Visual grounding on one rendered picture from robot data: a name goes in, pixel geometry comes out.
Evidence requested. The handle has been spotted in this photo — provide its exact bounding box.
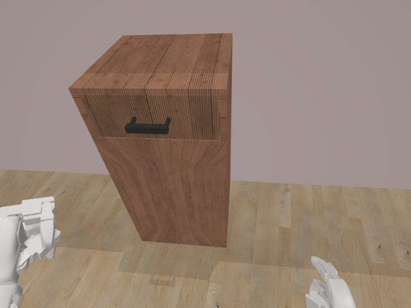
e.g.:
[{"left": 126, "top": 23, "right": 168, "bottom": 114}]
[{"left": 125, "top": 117, "right": 171, "bottom": 134}]

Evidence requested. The drawer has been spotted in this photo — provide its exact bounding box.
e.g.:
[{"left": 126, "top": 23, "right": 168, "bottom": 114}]
[{"left": 79, "top": 94, "right": 220, "bottom": 141}]

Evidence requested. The robot right hand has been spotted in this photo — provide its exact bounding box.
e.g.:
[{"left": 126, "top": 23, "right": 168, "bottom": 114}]
[{"left": 306, "top": 256, "right": 356, "bottom": 308}]

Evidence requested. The robot left forearm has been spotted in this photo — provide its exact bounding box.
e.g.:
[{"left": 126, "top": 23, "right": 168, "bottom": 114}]
[{"left": 0, "top": 282, "right": 22, "bottom": 308}]

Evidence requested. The cabinet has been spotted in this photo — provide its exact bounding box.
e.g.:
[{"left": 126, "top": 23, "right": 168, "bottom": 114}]
[{"left": 68, "top": 33, "right": 232, "bottom": 248}]

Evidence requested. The robot left hand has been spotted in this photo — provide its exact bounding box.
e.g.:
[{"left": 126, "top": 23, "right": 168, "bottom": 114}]
[{"left": 0, "top": 196, "right": 60, "bottom": 283}]

